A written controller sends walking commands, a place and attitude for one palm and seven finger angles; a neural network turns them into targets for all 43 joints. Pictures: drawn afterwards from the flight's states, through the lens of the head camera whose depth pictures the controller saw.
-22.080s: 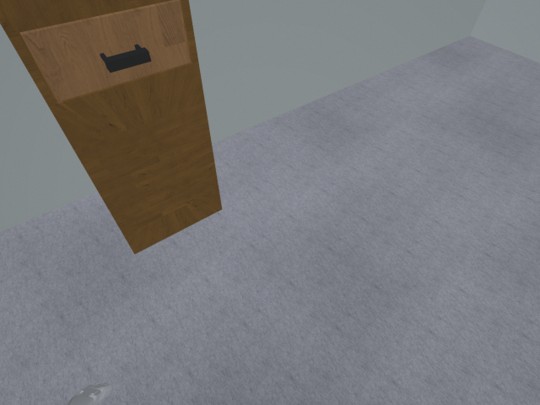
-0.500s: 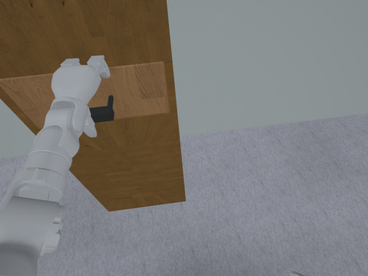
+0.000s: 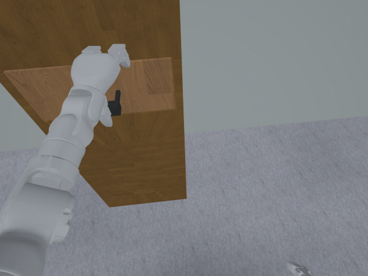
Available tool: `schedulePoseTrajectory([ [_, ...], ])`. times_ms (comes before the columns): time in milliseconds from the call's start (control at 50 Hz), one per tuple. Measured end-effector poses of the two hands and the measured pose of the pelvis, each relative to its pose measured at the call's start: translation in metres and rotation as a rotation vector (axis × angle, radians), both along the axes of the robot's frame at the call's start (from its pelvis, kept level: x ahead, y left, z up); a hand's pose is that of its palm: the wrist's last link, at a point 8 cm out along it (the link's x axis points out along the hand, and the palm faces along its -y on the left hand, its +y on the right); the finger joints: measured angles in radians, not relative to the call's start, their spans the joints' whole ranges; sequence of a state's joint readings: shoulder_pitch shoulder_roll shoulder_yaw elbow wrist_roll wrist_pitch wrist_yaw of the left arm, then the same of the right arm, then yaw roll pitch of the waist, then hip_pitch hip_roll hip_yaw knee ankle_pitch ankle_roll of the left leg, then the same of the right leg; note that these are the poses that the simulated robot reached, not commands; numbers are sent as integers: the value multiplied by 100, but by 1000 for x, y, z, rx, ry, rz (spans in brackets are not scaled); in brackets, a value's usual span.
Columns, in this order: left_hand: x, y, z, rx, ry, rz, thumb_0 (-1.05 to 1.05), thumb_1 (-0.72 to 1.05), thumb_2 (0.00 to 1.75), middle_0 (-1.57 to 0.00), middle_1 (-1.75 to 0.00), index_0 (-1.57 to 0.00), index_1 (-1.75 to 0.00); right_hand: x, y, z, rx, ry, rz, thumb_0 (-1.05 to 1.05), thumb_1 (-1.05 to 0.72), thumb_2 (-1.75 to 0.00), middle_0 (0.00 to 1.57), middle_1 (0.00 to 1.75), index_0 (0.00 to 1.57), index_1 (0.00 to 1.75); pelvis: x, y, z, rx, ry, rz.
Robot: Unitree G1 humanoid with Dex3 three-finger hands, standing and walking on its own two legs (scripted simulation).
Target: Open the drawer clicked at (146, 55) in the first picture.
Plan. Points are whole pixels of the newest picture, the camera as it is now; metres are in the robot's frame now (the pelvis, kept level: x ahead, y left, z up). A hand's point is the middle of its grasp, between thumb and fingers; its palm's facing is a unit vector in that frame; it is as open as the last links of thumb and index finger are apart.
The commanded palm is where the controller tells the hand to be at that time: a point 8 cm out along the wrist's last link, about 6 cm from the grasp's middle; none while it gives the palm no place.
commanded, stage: move the hooked fingers above the handle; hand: left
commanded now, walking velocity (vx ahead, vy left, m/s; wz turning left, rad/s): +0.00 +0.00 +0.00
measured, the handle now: (99, 102) +0.51 +0.23 +0.07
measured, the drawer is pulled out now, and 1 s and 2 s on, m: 0.00 0.00 0.00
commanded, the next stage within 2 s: lift the fingers back up to retry in 1.12 s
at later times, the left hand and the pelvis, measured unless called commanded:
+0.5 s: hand (72, 115) +0.44 +0.26 +0.10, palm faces -0.08 +0.05 -1.00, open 13.9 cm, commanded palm +0.45 +0.25 +0.18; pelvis -0.01 -0.01 +0.00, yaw +2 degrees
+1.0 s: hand (77, 106) +0.46 +0.25 +0.11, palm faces -0.12 +0.02 -0.99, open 13.7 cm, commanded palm +0.45 +0.25 +0.17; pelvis -0.01 -0.01 +0.00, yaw -1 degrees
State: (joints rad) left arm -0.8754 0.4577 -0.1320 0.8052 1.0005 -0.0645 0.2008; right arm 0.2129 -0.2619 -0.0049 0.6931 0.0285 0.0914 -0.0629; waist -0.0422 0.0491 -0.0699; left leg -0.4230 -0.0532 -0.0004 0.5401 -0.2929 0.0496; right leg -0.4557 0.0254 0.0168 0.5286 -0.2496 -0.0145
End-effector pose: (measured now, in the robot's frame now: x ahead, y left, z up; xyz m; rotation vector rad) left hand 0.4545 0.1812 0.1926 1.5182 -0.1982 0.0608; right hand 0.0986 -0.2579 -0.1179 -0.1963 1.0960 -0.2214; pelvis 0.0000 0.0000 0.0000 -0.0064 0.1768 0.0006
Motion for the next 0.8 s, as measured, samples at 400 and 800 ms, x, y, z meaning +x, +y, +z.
schedulePoseTrajectory([
  [400,-23,79,-34,89,325,315,0,-49,30,-33,-122,-33,-123,-31,-19,6,-33,17,-67,1,-91,-90,21,30,20,30,-8,-13,4,7,-22,-19],
  [800,4,22,3,50,75,183,0,-49,30,-44,-130,-39,-130,-19,8,-11,60,57,-24,1,-91,-90,20,30,20,30,0,-2,1,0,2,-11],
])
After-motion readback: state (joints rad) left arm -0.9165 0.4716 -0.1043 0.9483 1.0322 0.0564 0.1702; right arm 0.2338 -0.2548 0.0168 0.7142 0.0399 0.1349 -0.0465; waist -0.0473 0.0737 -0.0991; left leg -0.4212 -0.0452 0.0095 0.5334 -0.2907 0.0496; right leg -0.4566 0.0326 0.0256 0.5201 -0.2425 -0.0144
